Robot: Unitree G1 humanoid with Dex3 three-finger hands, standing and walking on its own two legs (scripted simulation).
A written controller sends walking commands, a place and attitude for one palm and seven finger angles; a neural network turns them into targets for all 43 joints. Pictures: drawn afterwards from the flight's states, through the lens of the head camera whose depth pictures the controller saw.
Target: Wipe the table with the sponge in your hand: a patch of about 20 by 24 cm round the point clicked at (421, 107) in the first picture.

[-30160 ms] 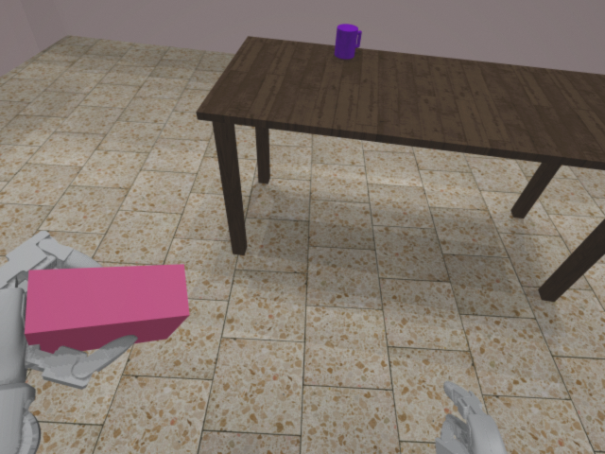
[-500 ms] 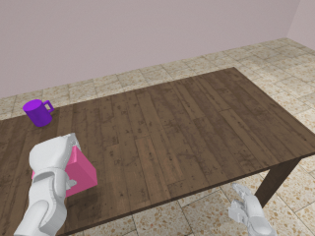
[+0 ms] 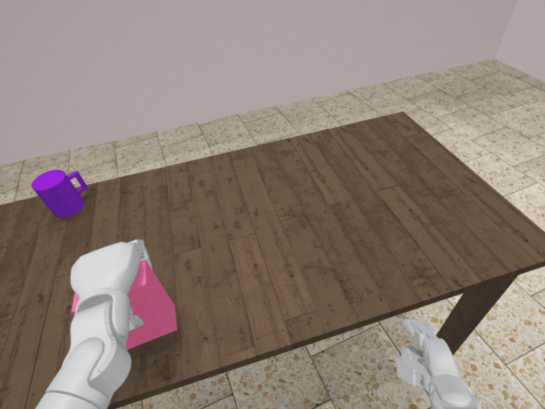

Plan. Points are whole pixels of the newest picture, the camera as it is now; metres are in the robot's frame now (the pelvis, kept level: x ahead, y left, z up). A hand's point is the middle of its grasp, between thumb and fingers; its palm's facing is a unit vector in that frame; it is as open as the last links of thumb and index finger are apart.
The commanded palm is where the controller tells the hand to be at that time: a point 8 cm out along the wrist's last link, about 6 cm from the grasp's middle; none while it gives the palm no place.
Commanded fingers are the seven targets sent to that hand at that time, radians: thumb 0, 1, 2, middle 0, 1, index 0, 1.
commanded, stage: move the sponge above the wiping area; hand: left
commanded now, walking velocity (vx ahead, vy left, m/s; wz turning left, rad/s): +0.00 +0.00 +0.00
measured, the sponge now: (135, 315) +0.24 +0.28 -0.01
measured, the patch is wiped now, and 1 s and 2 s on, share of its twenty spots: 0.00 0.00 0.00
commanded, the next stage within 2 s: none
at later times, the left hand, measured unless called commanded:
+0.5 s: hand (139, 303) +0.25 +0.26 +0.02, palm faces -0.13 -0.15 -0.98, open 9.8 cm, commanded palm +0.23 +0.26 +0.10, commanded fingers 0.00 0.10 1.30 -1.20 -1.60 -1.20 -1.60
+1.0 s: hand (141, 302) +0.25 +0.26 +0.02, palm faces -0.12 -0.14 -0.98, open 9.8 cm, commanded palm +0.23 +0.26 +0.10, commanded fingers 0.00 0.10 1.30 -1.20 -1.60 -1.20 -1.60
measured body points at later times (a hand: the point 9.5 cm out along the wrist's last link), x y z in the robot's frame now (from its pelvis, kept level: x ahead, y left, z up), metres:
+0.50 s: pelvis +0.01 +0.00 +0.00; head +0.00 -0.04 +0.45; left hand +0.25 +0.26 +0.08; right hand +0.25 -0.22 -0.09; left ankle +0.01 +0.12 -0.74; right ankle +0.00 -0.10 -0.74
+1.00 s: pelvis +0.00 +0.01 +0.00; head +0.00 -0.03 +0.45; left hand +0.25 +0.26 +0.07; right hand +0.23 -0.21 -0.09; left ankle +0.01 +0.12 -0.74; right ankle +0.00 -0.10 -0.74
